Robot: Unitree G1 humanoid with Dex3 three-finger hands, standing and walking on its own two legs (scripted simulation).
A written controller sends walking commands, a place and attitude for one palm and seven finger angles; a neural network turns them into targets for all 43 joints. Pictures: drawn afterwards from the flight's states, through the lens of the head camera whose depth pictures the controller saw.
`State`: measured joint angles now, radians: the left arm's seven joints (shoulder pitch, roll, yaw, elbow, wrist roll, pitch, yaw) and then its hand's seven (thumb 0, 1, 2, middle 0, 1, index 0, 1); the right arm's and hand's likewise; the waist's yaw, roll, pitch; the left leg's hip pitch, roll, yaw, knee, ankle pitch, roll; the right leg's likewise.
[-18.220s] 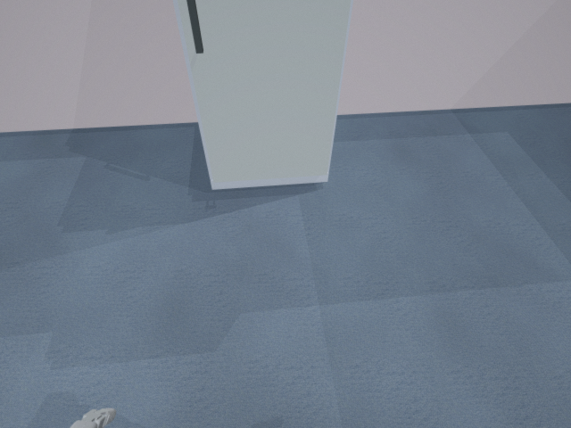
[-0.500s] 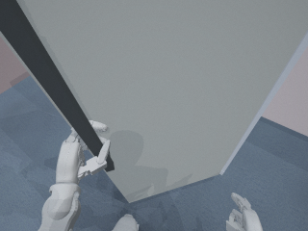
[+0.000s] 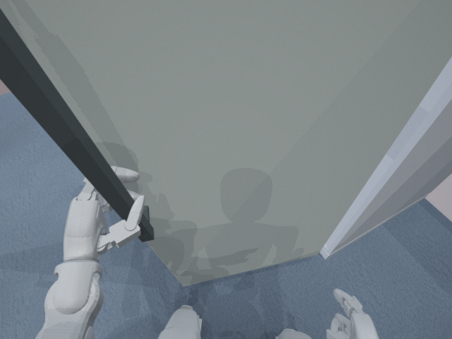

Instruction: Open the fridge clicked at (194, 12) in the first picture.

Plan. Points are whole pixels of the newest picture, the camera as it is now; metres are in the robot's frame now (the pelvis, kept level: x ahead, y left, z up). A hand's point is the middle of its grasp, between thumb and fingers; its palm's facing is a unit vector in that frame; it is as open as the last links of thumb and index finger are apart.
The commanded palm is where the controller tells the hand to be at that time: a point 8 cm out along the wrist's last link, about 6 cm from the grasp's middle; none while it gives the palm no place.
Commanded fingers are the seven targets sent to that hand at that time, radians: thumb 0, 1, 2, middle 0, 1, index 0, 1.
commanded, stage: stop walking and hold the door back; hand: left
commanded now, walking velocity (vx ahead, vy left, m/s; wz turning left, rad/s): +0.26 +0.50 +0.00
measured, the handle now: (98, 155) +0.31 +0.18 +0.20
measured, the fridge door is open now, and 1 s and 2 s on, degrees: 74 70 73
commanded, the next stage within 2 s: loosen the grip on the handle in 1.54 s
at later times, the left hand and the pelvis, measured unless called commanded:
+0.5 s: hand (138, 230) +0.25 +0.14 +0.11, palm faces +0.37 -0.89 -0.28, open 6.1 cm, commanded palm +0.23 +0.20 +0.11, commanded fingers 0.00 0.90 0.90 -0.45 -1.40 -0.45 -1.40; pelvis -0.12 -0.12 +0.02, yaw +12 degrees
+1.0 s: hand (134, 192) +0.30 +0.16 +0.12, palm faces +0.46 -0.86 -0.21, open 5.9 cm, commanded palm +0.23 +0.21 +0.11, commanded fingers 0.00 0.90 0.90 -0.45 -1.40 -0.45 -1.40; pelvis -0.10 -0.14 +0.02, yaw +8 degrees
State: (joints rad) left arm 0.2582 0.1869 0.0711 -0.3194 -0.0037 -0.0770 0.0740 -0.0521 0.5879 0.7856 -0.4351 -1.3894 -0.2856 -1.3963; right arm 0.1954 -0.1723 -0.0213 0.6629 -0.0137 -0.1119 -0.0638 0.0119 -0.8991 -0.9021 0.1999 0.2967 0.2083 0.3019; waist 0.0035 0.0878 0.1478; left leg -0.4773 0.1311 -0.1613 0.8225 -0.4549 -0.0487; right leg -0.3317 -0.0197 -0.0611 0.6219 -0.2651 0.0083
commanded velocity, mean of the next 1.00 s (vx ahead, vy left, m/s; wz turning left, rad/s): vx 0.16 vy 0.20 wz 0.00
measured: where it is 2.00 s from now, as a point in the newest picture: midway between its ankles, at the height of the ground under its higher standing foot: outside the picture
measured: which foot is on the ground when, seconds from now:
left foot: up 0.00-0.34, down 0.36-0.60, up 0.62-1.00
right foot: down 0.00-0.36, up 0.38-0.60, down 0.62-1.00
